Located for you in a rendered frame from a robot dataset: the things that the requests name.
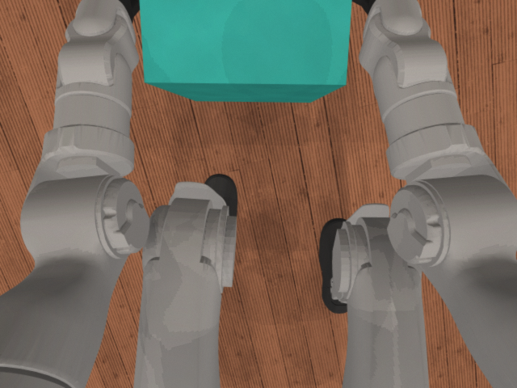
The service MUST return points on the carton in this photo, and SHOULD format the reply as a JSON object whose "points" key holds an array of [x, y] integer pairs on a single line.
{"points": [[286, 51]]}

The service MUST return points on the robot left forearm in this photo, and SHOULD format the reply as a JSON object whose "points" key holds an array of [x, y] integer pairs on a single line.
{"points": [[93, 100]]}

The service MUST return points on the right robot upper arm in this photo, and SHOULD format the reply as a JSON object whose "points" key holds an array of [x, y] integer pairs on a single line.
{"points": [[462, 233]]}

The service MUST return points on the robot left shin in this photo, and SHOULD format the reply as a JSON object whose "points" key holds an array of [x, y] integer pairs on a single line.
{"points": [[190, 190]]}

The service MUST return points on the left robot thigh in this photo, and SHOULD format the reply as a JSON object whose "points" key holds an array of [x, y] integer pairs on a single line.
{"points": [[177, 345]]}

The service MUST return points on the robot right forearm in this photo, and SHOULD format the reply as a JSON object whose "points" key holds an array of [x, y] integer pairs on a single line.
{"points": [[418, 105]]}

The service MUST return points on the robot left hand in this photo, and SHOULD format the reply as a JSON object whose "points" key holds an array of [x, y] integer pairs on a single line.
{"points": [[132, 7]]}

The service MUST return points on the left robot upper arm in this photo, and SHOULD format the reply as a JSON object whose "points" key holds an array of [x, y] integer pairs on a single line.
{"points": [[80, 232]]}

